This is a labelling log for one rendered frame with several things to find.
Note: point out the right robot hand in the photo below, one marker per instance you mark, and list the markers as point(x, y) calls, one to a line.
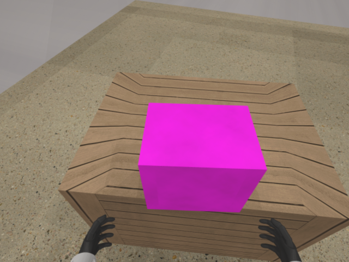
point(285, 248)

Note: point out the carton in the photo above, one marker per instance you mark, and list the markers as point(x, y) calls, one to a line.
point(199, 157)

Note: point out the left robot hand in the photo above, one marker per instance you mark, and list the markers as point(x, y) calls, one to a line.
point(93, 237)

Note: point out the pedestal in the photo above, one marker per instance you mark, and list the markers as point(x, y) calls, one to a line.
point(300, 188)

